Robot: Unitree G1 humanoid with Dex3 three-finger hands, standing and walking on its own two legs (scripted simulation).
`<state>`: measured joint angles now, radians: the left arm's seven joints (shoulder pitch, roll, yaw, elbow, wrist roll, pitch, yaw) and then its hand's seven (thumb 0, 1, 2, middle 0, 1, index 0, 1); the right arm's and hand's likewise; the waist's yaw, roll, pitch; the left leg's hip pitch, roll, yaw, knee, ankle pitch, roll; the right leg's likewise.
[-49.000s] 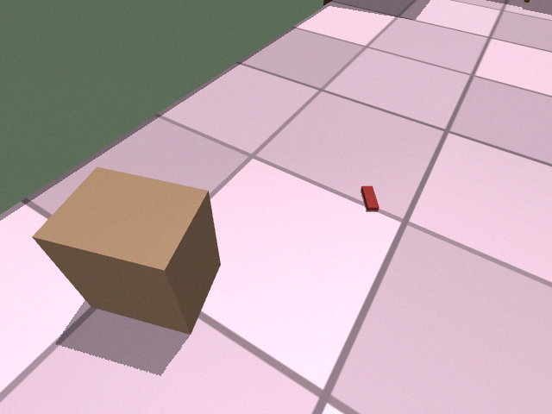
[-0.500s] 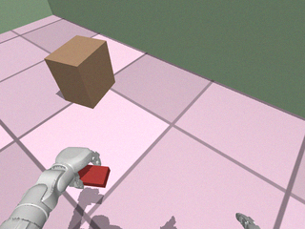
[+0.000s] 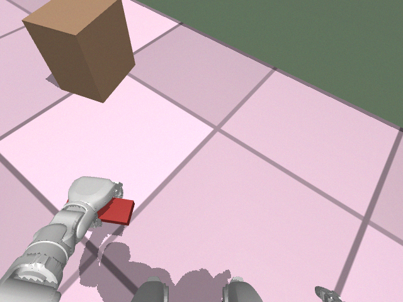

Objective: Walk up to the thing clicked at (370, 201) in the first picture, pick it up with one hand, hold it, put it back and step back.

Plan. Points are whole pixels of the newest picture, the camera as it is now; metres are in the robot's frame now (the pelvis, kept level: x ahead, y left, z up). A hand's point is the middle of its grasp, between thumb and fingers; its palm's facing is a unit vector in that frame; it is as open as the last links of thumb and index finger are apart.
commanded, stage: crouch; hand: left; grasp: from above
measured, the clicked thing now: (100, 208) +0.35 +0.24 -0.13
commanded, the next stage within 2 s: lower in 1.60 s
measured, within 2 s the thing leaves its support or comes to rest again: neither
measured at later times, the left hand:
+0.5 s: hand (119, 217) +0.40 +0.25 -0.33, palm faces -0.47 +0.07 -0.88, open 8.5 cm
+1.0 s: hand (127, 218) +0.44 +0.26 -0.47, palm faces -0.47 +0.04 -0.88, open 8.4 cm
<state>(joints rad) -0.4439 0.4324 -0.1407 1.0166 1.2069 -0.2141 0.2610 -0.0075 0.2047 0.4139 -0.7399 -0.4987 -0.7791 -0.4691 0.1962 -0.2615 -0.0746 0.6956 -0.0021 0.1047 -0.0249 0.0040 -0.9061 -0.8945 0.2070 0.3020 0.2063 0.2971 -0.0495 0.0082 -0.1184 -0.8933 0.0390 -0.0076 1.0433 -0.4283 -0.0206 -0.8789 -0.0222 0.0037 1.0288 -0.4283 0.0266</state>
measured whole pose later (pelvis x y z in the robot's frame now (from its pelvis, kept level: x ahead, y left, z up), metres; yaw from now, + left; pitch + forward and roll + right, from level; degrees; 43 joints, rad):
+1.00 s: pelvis -0.04 +0.01 -0.31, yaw -5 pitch +37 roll -7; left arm -0.94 0.71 0.07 1.33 1.32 -0.26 0.32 0.00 0.24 0.30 -0.82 -0.37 -0.86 -0.33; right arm 0.16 -0.25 -0.01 0.72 -0.12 -0.02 0.11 0.00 -0.92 -0.90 0.21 0.30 0.21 0.30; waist -0.22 0.00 -0.10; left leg -2.18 0.01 -0.12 2.21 -0.69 -0.01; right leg -2.10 -0.01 -0.03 2.13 -0.69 0.05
